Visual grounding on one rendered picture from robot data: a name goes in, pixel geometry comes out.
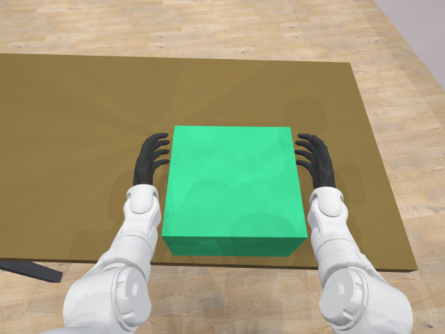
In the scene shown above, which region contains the right robot forearm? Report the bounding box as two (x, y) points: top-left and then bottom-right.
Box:
(307, 186), (413, 325)

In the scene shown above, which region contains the left robot upper arm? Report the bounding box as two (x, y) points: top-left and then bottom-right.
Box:
(40, 266), (152, 334)

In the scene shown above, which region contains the left robot hand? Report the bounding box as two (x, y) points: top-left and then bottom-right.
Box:
(133, 133), (170, 186)

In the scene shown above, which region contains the right robot upper arm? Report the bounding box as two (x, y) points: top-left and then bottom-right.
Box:
(319, 268), (413, 334)

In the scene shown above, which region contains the left robot forearm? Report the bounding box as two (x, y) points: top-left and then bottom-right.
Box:
(63, 184), (161, 325)

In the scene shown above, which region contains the table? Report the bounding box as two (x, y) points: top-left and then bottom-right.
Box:
(0, 53), (418, 283)

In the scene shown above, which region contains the right robot hand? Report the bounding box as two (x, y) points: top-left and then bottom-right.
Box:
(294, 134), (336, 189)

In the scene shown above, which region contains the carton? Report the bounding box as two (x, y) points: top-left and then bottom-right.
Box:
(161, 126), (308, 257)

